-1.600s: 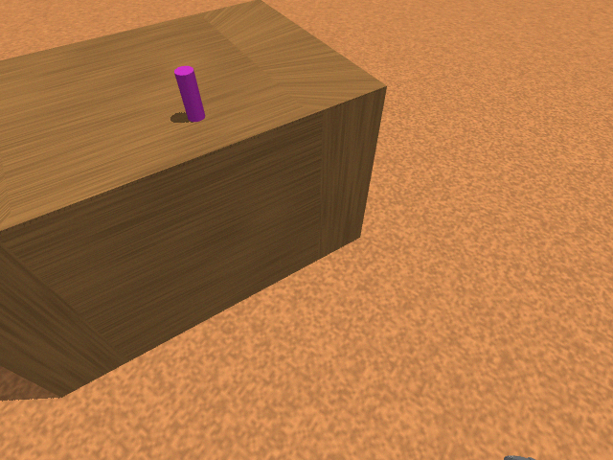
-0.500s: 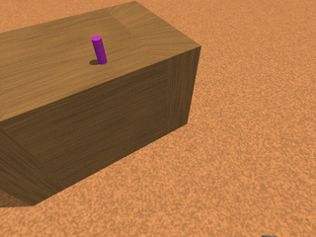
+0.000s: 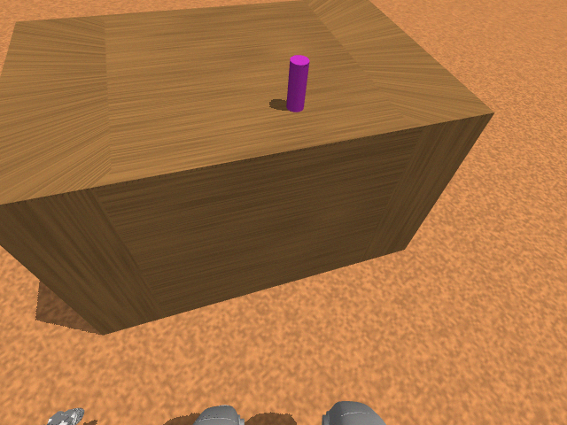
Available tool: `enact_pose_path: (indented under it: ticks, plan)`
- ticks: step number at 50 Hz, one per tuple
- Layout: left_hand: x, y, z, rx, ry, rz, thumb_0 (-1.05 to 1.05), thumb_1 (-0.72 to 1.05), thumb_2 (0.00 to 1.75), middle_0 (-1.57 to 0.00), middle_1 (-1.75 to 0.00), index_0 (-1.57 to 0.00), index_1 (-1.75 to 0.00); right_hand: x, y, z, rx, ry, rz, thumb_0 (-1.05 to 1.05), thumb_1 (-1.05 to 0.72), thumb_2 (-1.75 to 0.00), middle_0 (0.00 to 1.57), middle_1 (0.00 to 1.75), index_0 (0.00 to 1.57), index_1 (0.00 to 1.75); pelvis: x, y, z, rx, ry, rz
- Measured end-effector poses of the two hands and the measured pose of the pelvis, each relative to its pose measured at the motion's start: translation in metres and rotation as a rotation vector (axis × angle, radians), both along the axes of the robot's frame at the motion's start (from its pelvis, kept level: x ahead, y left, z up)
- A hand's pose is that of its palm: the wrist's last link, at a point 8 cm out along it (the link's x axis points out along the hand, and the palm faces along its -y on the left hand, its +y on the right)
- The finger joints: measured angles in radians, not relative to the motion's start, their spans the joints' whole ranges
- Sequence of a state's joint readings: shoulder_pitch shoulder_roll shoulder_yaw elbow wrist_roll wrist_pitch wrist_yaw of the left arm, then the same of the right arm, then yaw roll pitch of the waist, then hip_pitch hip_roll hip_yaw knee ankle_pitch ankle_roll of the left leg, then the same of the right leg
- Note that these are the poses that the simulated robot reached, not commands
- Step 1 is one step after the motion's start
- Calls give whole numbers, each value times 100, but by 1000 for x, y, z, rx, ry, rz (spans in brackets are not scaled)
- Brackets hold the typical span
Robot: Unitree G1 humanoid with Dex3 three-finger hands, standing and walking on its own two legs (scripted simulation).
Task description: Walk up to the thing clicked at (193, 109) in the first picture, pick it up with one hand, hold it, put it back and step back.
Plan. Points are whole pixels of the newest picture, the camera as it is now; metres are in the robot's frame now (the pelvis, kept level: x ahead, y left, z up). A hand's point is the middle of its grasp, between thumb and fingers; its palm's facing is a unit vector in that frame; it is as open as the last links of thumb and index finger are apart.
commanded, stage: walk up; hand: right
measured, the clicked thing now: (297, 84) +0.81 -0.05 +0.01
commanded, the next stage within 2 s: none
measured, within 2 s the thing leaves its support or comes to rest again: neither
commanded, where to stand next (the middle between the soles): +0.31 +0.02 m, yaw +16 degrees
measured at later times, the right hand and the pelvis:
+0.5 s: hand (422, 298) +0.32 -0.26 -0.13, palm faces -0.25 +0.91 -0.32, open 7.4 cm; pelvis +0.18 -0.02 +0.02, yaw +10 degrees
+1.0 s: hand (364, 232) +0.48 -0.18 -0.13, palm faces -0.33 +0.87 -0.37, open 7.4 cm; pelvis +0.27 +0.01 +0.00, yaw +16 degrees
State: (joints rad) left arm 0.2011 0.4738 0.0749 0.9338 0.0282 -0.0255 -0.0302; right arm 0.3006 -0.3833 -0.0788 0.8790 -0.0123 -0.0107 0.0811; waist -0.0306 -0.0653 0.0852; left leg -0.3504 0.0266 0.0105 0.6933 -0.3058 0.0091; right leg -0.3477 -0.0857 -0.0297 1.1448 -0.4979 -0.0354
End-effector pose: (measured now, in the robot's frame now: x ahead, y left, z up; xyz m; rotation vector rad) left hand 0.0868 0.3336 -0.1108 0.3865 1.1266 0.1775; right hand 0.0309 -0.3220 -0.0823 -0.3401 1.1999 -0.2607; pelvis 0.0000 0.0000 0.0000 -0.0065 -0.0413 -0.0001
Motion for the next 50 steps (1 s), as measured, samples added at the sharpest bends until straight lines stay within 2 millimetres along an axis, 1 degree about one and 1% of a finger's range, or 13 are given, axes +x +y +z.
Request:
enact_pose_path:
  ticks: [5, 10, 13, 16, 21, 24, 29, 33, 37, 39, 45, 48, 50]
  plan:
    - [32, -11, 17, -50, -59, 18, 1, 91, 90, -20, -30, -20, -30, 29, 22, 1, 41, 39, 61, 1, -91, -90, 20, 30, 20, 30, 34, 4, 13, 15, 4, 51]
    - [49, -15, 27, -32, -39, 51, 1, 90, 90, -21, -30, -21, -30, 77, 20, -9, 67, 26, 117, 1, -90, -90, 21, 30, 20, 30, 74, 0, 13, 31, 11, 83]
    - [60, -17, 31, 6, -36, 82, 1, 90, 90, -21, -30, -21, -30, 116, 11, -20, 78, 8, 151, 1, -90, -90, 21, 30, 20, 30, 101, -9, 6, 36, 16, 97]
    - [66, -21, 35, 46, -68, 130, 1, 90, 90, -21, -30, -21, -30, 161, 3, -32, 74, -3, 191, 1, -90, -90, 20, 30, 20, 30, 124, -18, -1, 3, 5, 124]
    - [61, -32, 53, 51, -52, 222, 1, 90, 90, -21, -30, -21, -30, 240, 7, -20, 81, -48, 282, 1, -91, -90, 20, 30, 20, 30, 159, -20, 15, 27, -2, 157]
    - [58, -36, 59, 47, -18, 252, 1, 90, 90, -21, -30, -21, -30, 281, 10, -10, 85, -83, 318, 1, -91, -90, 20, 30, 20, 30, 179, -18, 22, 26, 0, 168]
    - [59, -34, 52, 32, 49, 287, 1, 90, 90, -21, -30, -21, -30, 335, 24, -2, 71, -93, 364, 1, -91, -90, 20, 30, 20, 30, 207, -12, 22, 13, 2, 201]
    - [70, -27, 30, 5, 76, 317, 1, 90, 90, -21, -30, -21, -30, 373, 46, -4, 49, -86, 409, 1, -91, -90, 20, 30, 20, 30, 229, -3, 12, -8, 3, 225]
    - [92, -17, -1, -34, 85, 349, 1, 90, 90, -21, -30, -21, -30, 404, 72, -9, 24, -101, 446, 1, -91, -90, 20, 30, 20, 30, 248, 11, -3, 10, 5, 257]
    - [107, -17, -7, -56, 72, 362, 1, 90, 90, -21, -30, -21, -30, 414, 83, -8, 23, -120, 458, 1, -91, -90, 20, 30, 20, 30, 250, 15, -3, 2, -4, 266]
    - [141, -17, -7, -87, 36, 340, 1, 90, 90, -21, -30, -21, -30, 436, 102, -1, 43, -170, 448, 1, -91, -90, 20, 30, 20, 30, 262, 20, 2, -4, 6, 281]
    - [146, -13, -2, -52, 24, 344, 0, 90, 90, -21, -30, -21, -30, 445, 99, -5, 53, -183, 456, 1, -91, -90, 20, 30, 20, 30, 265, 17, -1, 1, 11, 286]
    - [145, -11, 2, -16, 28, 348, 0, 90, 90, -21, -30, -21, -30, 449, 94, -10, 61, -189, 455, 1, -90, -90, 20, 30, 20, 30, 265, 13, -4, 5, 13, 286]
